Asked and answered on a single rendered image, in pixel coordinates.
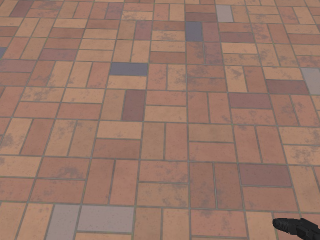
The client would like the robot right hand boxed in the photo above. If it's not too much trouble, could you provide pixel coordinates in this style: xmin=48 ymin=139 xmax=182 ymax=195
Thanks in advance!
xmin=272 ymin=218 xmax=320 ymax=240

